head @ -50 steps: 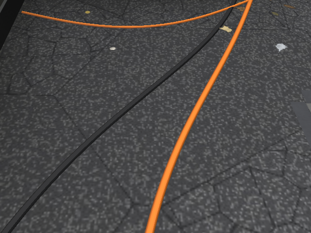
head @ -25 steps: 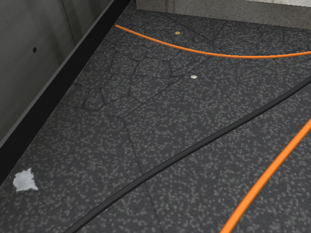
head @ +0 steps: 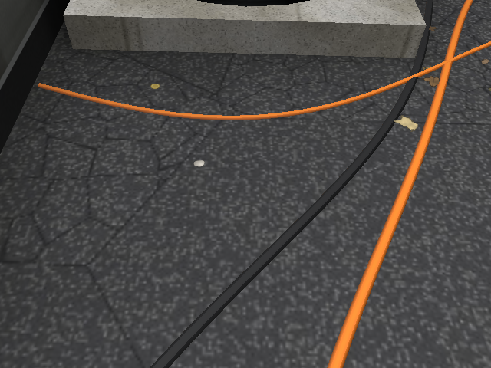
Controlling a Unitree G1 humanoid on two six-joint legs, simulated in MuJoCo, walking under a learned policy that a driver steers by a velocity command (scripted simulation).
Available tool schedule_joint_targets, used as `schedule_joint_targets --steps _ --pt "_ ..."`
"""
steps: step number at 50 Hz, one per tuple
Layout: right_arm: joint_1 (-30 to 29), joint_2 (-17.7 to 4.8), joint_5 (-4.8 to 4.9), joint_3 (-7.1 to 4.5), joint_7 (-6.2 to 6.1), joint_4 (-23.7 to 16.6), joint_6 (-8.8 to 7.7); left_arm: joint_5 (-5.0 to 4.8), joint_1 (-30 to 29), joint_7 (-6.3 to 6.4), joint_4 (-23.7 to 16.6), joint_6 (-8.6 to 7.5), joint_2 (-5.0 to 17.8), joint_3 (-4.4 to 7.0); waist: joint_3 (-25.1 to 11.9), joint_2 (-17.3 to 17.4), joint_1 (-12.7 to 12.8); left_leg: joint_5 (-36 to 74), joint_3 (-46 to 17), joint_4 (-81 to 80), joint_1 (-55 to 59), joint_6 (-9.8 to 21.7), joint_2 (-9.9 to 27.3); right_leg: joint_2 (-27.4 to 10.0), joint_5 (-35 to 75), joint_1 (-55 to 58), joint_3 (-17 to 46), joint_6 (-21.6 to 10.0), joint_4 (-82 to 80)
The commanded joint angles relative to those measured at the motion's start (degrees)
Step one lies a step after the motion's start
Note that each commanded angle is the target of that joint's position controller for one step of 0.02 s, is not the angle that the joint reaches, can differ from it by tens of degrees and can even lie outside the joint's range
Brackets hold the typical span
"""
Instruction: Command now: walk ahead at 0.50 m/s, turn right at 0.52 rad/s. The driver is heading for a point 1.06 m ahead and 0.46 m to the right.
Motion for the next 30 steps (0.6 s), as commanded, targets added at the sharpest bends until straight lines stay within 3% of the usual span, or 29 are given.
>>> schedule_joint_targets --steps 1,5,7,9,10,11,12,13,14,15,16,18,20,25,30 --pt "-1.6 -5.38 -0.06 -0.98 -0.08 -2.62 -0.99 0.0 -5.21 -1.06 -5.09 -0.53 -0.83 -1.06 3.59 7.39 0.66 18.78 -3.89 -6.89 -2.21 5.57 14.5 -0.87 6.69 -1.19 -1.23 0.1 -8.69" --pt "1.48 -7.93 -0.05 -1.72 -0.53 -0.82 -0.43 0.32 -11.42 -1.7 -7.91 -0.5 0.03 -1.42 4.8 6.82 -0.75 23.72 -0.52 -5.39 2.18 4.71 16.42 0.35 4.52 2.42 -5.41 -2.4 -17.87" --pt "2.29 -9.03 -0.11 -1.94 -0.76 -0.03 0.3 0.57 -11.7 -1.44 -8.49 -0.43 0.77 -1.16 4.05 7.02 -0.35 35.37 1.47 -0.72 5.86 4.0 16.9 2.54 -0.21 5.05 -7.4 -4.39 -20.34" --pt "2.55 -10.99 -0.2 -2.37 -1.01 0.49 1.3 0.75 -6.85 -0.77 -7.51 -0.55 2.12 -0.41 0.12 8.23 2.06 52.15 3.23 10.62 8.18 3.46 16.96 6.8 -6.69 12.38 -9.33 -6.96 -21.76" --pt "2.4 -11.65 -0.07 -2.46 -1.01 0.42 1.91 0.87 -0.26 -0.24 -5.64 -1.05 3.29 0.35 -3.92 7.58 4.88 52.62 3.94 21.05 6.45 3.03 16.54 9.11 -7.29 20.44 -9.21 -8.52 -24.43" --pt "1.86 -11.33 -0.16 -2.26 -0.89 -0.48 2.17 1.43 9.69 0.69 -2.39 -1.49 6.05 1.74 -9.61 4.18 9.33 41.79 4.63 36.12 -2.25 1.22 15.19 7.91 -7.15 34.84 -4.75 -10.78 -28.04" --pt "4.03 -4.68 0.42 -0.75 -0.06 -4.15 1.88 1.51 11.9 1.62 -2.46 -1.45 13.03 3.5 -15.57 -7.86 7.18 0.23 4.1 55.99 -24.86 -1.94 8.84 -9.67 -13.66 52.85 21.15 -16.79 -30.27" --pt "-0.54 -7.45 0.07 -1.4 0.51 -7.21 1.31 -0.52 12.52 1.95 -4.13 -0.85 15.53 3.97 -19.73 -7.4 7.99 -19.24 -7.24 66.96 -36.76 -3.69 -0.03 -17.03 -9.49 56.84 45.37 -21.99 -39.95" --pt "-7.1 -8.47 -0.01 -1.57 0.73 -8.53 0.92 -1.02 11.14 2.42 -2.89 -0.4 13.93 3.63 -11.34 -0.7 8.19 -12.76 -12.23 66.39 -42.44 -2.98 3.81 -14.56 -4.55 52.69 35.0 -19.74 -40.86" --pt "-6.94 -7.38 0.47 -1.01 0.78 -8.41 0.23 -1.44 8.28 2.8 -2.53 -0.6 10.96 2.88 -4.96 1.04 5.72 -7.24 -11.91 61.34 -40.65 -2.61 6.09 -12.68 2.16 44.06 27.42 -17.8 -41.12" --pt "-5.75 -7.09 0.14 -1.04 0.64 -7.3 0.26 -1.4 5.41 2.96 -2.75 -1.0 8.6 2.22 -1.94 3.11 2.9 -5.38 -12.14 56.1 -36.51 -2.63 7.75 -9.02 8.43 37.48 22.0 -15.08 -41.74" --pt "-2.75 -6.68 -1.6 -0.98 0.79 -6.43 2.22 -1.95 2.47 3.0 -3.29 -1.9 6.25 1.33 -2.07 1.89 -0.4 -4.72 -12.47 51.82 -29.55 -3.85 8.51 -4.83 15.35 30.5 16.07 -13.55 -42.84" --pt "-3.24 -5.83 -1.78 -0.92 1.19 -6.89 3.63 -2.15 4.05 2.62 -2.84 -2.98 6.79 1.41 -2.6 1.77 -0.81 -3.67 -11.64 49.23 -29.05 -4.91 7.98 -3.2 17.78 28.56 14.69 -13.96 -43.62" --pt "-14.84 -5.78 -1.46 -0.81 1.34 -10.62 4.17 -1.87 10.43 2.59 -1.54 -3.25 7.79 1.69 1.28 0.17 3.01 6.09 -11.59 37.42 -37.11 -6.26 7.34 -2.18 10.48 30.26 17.13 -12.62 -46.41" --pt "-23.46 -5.54 -1.03 -0.17 1.88 -13.52 3.44 -1.59 15.35 3.08 -0.59 -3.27 8.19 1.75 1.63 -0.54 6.2 11.61 -12.05 26.73 -38.53 -5.71 4.62 -2.33 15.12 36.45 18.96 -11.69 -43.44"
